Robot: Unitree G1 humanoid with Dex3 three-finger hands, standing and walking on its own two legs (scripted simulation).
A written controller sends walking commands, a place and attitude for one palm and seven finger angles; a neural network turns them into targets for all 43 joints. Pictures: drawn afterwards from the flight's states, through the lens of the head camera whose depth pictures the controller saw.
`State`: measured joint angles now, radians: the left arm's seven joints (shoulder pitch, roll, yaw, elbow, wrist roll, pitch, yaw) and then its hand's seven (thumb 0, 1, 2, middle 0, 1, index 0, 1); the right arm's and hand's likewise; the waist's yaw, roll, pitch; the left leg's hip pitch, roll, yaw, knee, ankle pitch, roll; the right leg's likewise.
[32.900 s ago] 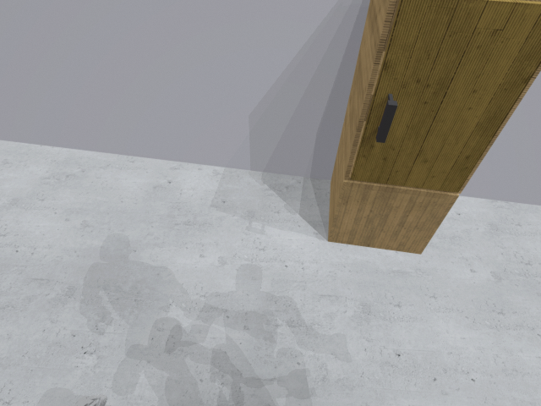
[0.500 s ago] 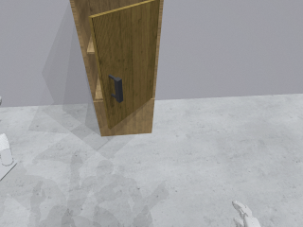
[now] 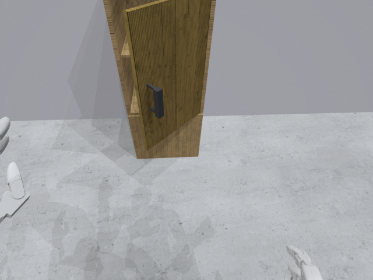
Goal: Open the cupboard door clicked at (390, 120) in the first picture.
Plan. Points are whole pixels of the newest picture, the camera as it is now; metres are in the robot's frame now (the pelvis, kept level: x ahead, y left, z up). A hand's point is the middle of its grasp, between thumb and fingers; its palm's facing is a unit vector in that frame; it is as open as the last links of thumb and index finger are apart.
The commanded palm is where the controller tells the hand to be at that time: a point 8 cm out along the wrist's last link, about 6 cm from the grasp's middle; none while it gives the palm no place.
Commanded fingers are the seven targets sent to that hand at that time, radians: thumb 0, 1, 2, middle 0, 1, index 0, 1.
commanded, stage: let the arm hang, fingers relaxed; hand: left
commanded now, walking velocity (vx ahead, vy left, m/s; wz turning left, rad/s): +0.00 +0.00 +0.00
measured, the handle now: (154, 100) +0.72 +0.16 -0.06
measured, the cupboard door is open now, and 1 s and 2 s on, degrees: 43 43 43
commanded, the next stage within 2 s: look to check the result in 1.08 s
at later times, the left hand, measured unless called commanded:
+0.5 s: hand out of the picture -0.06 +0.21 -0.17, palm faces +0.06 -0.98 -0.21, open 7.2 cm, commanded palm none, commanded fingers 0.00 0.90 0.90 -0.20 -0.30 -0.20 -0.30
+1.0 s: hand out of the picture -0.04 +0.19 -0.17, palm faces +0.06 -0.99 -0.16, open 7.4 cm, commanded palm none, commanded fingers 0.00 0.90 0.90 -0.20 -0.30 -0.20 -0.30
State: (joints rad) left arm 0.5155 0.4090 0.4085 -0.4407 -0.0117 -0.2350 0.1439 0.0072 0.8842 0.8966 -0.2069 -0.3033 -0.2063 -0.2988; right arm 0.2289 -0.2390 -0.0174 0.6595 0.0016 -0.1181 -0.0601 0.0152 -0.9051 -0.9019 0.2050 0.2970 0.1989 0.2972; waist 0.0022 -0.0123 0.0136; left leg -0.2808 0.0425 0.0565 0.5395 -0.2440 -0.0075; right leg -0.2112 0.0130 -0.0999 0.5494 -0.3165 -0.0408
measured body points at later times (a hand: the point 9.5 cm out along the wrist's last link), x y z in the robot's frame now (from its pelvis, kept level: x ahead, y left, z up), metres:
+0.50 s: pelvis -0.01 +0.02 +0.01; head +0.00 +0.03 +0.46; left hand -0.07 +0.26 -0.15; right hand -0.01 -0.21 -0.15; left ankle +0.03 +0.12 -0.73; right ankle -0.02 -0.09 -0.73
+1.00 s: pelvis -0.02 +0.03 +0.01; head -0.02 +0.03 +0.46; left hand -0.04 +0.24 -0.15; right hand -0.04 -0.17 -0.16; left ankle +0.03 +0.12 -0.73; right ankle -0.02 -0.09 -0.73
